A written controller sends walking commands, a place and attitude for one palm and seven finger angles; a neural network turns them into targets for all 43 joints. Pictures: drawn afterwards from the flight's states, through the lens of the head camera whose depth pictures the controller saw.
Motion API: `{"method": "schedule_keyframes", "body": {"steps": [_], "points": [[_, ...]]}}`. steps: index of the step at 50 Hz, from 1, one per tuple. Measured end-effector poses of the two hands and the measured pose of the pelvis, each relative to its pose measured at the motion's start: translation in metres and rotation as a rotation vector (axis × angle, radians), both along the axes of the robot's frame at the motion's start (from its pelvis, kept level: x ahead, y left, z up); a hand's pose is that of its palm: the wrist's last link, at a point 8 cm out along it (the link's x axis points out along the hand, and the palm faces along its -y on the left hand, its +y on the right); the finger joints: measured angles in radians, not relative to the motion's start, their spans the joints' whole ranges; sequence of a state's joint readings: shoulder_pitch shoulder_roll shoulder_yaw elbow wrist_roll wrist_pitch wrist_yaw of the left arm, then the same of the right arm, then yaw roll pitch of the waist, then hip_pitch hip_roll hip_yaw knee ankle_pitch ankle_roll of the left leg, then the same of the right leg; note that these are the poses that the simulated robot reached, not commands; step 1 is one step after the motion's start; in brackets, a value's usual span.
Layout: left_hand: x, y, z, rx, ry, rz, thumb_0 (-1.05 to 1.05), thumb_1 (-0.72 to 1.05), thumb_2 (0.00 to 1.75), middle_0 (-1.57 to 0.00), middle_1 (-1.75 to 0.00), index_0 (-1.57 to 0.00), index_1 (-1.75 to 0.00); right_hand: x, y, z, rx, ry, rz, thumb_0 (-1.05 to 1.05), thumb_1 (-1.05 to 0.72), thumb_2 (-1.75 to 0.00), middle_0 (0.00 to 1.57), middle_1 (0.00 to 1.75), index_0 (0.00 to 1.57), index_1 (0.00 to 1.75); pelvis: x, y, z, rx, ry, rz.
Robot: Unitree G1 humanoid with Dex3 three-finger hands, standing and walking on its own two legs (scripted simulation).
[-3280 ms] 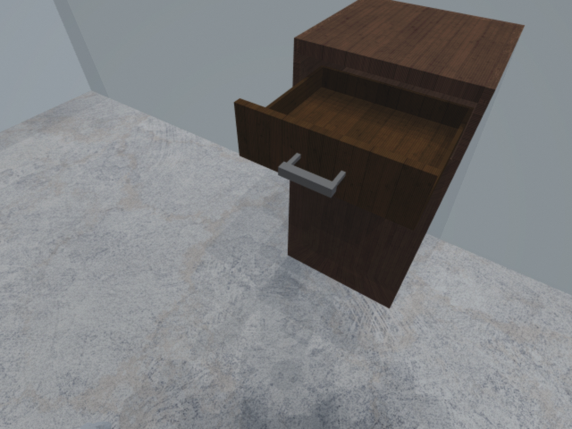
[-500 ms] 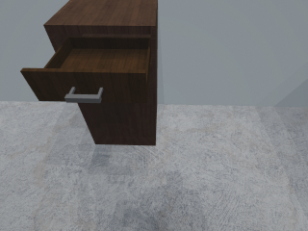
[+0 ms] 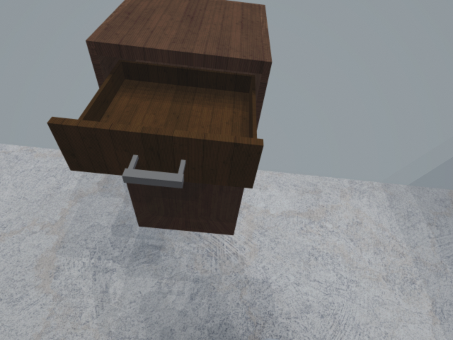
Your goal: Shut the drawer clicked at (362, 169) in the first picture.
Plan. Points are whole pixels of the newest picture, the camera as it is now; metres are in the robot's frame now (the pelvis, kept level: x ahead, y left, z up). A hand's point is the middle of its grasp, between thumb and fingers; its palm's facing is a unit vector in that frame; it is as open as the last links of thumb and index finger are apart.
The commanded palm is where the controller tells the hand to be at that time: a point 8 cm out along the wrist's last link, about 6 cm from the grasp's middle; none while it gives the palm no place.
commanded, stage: take the last steps up to it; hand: left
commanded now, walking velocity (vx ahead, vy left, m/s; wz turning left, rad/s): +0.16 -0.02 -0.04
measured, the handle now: (156, 170) +0.42 +0.18 +0.04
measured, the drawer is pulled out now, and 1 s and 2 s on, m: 0.28 0.28 0.28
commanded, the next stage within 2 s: come to a stop and stand still in 0.08 s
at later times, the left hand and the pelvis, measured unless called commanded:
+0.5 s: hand out of the picture +0.15 +0.16 -0.17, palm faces +0.01 -0.97 -0.23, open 7.2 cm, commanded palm none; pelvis +0.09 -0.01 +0.00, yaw +0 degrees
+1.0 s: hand out of the picture +0.08 +0.19 -0.16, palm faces +0.02 -0.96 -0.28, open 7.4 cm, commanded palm none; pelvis +0.06 +0.00 +0.00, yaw +0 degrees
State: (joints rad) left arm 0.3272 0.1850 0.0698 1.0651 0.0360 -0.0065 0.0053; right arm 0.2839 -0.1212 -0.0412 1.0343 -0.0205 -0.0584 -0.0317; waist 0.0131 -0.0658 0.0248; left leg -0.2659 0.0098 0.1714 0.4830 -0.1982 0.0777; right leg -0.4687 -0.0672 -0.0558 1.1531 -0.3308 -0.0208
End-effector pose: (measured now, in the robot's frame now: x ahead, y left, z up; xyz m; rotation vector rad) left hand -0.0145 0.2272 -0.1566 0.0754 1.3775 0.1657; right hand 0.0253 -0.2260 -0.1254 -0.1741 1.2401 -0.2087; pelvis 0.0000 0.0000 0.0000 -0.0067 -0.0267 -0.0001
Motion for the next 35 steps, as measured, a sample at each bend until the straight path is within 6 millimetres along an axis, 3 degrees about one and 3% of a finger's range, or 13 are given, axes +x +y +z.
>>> {"method": "schedule_keyframes", "body": {"steps": [7, 17, 25, 35], "points": [[0.081, 0.011, 0.018, 0.031, -0.123, -0.034, 0.0, 0.93, 0.9, -0.19, -0.3, -0.19, -0.3, 0.0, 0.027, -0.006, 0.069, 0.068, -0.038, 0.0, -0.92, -0.89, 0.2, 0.3, 0.2, 0.3, 0.031, 0.01, 0.007, 0.015, 0.009, -0.006], [0.154, -0.006, 0.018, 0.065, -0.158, -0.072, 0.0, 0.94, 0.9, -0.19, -0.3, -0.2, -0.3, -0.003, 0.036, -0.022, 0.134, 0.229, -0.097, 0.0, -0.91, -0.89, 0.2, 0.3, 0.2, 0.3, 0.079, -0.004, 0.0, 0.029, 0.012, -0.008], [0.163, -0.015, 0.017, 0.082, -0.099, -0.079, -0.01, 0.94, 0.89, -0.2, -0.3, -0.2, -0.3, 0.027, 0.018, -0.026, 0.123, 0.235, -0.107, 0.0, -0.9, -0.89, 0.2, 0.3, 0.2, 0.3, 0.091, -0.013, -0.001, 0.021, 0.033, -0.002], [0.135, -0.003, 0.005, 0.081, -0.087, -0.049, 0.0, 0.92, 0.89, -0.2, -0.3, -0.2, -0.3, 0.071, -0.01, -0.02, 0.03, 0.083, -0.031, 0.0, -0.91, -0.89, 0.19, 0.3, 0.2, 0.3, 0.072, -0.005, -0.008, 0.016, 0.02, 0.013]]}}
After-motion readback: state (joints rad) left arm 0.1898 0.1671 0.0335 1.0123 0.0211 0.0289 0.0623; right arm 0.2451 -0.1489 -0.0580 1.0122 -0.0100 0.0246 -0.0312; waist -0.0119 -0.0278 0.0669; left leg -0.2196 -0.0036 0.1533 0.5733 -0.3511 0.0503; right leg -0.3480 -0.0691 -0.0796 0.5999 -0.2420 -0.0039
